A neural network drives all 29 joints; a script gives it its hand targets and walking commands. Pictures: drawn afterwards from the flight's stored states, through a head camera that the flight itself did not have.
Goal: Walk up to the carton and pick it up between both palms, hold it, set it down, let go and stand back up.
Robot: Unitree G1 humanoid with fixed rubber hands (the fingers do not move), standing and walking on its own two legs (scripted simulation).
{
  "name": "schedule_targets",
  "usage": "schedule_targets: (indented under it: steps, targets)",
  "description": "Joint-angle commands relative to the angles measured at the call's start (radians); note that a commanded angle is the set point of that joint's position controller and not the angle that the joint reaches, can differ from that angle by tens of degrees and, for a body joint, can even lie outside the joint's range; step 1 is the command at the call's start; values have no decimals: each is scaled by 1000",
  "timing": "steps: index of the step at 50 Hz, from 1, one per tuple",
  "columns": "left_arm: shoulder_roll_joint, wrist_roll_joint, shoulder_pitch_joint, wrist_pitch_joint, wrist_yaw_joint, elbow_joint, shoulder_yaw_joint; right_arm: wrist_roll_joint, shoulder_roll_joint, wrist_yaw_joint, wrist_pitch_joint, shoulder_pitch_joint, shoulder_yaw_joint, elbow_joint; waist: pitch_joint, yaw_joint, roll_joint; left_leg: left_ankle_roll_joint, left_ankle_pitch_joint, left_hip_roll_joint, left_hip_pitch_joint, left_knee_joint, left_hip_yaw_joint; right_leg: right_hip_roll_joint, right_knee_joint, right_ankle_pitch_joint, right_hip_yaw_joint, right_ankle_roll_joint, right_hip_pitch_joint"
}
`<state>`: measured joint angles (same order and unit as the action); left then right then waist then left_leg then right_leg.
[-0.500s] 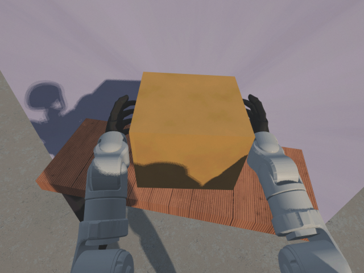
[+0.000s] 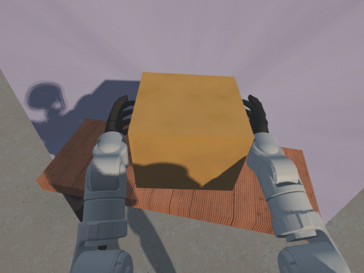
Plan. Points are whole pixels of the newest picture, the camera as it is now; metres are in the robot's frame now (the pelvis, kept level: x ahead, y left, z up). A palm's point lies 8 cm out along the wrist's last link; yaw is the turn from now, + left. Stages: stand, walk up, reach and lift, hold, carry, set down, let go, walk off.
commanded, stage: hold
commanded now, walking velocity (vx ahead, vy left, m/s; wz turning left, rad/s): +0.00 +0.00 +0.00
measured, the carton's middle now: (187, 130) +0.37 +0.01 +0.15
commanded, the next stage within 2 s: none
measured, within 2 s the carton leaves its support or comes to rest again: neither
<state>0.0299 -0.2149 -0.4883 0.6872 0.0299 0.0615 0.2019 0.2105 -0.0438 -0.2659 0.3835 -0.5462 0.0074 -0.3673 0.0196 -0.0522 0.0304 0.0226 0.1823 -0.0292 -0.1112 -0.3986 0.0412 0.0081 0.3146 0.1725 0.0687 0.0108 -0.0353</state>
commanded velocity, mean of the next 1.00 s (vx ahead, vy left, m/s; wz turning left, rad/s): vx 0.00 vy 0.00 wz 0.00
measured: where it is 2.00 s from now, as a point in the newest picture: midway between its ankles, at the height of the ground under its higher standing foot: outside the picture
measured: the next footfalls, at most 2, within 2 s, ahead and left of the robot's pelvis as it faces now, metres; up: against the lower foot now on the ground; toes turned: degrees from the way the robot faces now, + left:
none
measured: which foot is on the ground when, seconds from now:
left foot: down 0.00-1.00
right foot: down 0.00-1.00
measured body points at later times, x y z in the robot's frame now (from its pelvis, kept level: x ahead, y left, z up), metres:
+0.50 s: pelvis +0.00 +0.00 +0.00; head -0.03 +0.02 +0.45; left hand +0.36 +0.15 +0.16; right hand +0.37 -0.14 +0.16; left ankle +0.03 +0.13 -0.75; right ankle +0.01 -0.12 -0.75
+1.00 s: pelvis +0.00 +0.00 +0.00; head -0.04 +0.02 +0.45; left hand +0.36 +0.15 +0.16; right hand +0.36 -0.15 +0.16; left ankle +0.03 +0.13 -0.75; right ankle +0.01 -0.12 -0.75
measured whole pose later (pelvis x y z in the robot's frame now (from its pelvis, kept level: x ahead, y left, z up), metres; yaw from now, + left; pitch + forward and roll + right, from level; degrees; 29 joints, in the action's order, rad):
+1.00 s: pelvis +0.00 +0.00 +0.00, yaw +0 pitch -7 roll -1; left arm 0.04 -0.22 -0.47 0.69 0.03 0.05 0.20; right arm 0.21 -0.04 -0.26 0.40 -0.54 0.00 -0.35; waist 0.02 -0.07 0.03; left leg 0.02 0.18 -0.02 -0.10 -0.40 0.04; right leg 0.01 0.32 0.18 0.07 0.01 -0.03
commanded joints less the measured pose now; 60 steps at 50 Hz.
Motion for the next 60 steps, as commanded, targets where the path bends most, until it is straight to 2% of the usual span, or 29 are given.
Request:
schedule_targets:
  steps: [1, 13, 38, 39, 41, 51, 58, 60]
  targets:
    - [614, 180, -831, -95, -134, -221, -612, 95, 639, 138, -90, -942, 454, 400, -525, -14, -80, 28, -320, 70, 213, 24, -19, -77, -29, -212, -1, 29, 55]
    - [611, 174, -824, -93, -132, -218, -605, 99, 641, 138, -94, -949, 461, 401, -527, -6, -75, 23, -329, 72, 210, 22, -21, -76, -28, -225, -6, 30, 66]
    - [605, 179, -826, -97, -140, -225, -607, 98, 647, 132, -88, -936, 466, 408, -521, -12, -71, 22, -323, 76, 200, 24, -21, -72, -26, -243, -7, 35, 77]
    - [624, 194, -805, -91, -139, -229, -626, 94, 662, 129, -93, -959, 460, 456, -558, -28, -64, 15, -330, 76, 199, 19, -18, -63, -19, -291, -11, 43, 105]
    - [617, 194, -787, -85, -140, -231, -623, 99, 652, 122, -87, -947, 465, 455, -554, -29, -62, 16, -345, 79, 200, 16, -13, -62, -8, -332, -12, 47, 117]
    - [605, 161, -816, -77, -140, -193, -583, 74, 644, 148, -80, -955, 425, 372, -473, -11, -69, 12, -258, 71, 174, 51, -23, -64, -22, -202, -4, 36, 71]
    - [637, 191, -839, -91, -122, -208, -620, 84, 656, 153, -99, -991, 434, 409, -550, -19, -74, 22, -313, 69, 216, 22, -19, -70, -17, -233, -3, 30, 59]
    - [630, 185, -828, -89, -123, -200, -613, 82, 650, 151, -94, -974, 434, 386, -536, -21, -72, 22, -307, 70, 213, 24, -17, -70, -16, -231, -4, 31, 63]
